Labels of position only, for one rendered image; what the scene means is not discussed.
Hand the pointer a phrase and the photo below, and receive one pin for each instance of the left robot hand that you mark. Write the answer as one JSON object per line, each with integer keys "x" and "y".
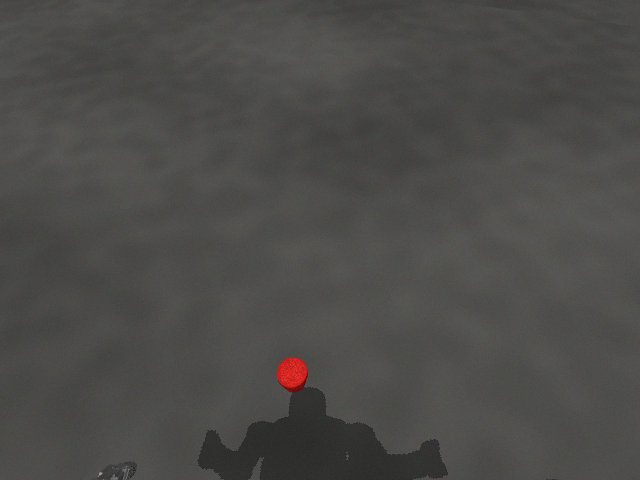
{"x": 122, "y": 471}

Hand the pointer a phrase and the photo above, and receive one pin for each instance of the cup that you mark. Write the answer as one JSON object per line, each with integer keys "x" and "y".
{"x": 292, "y": 374}

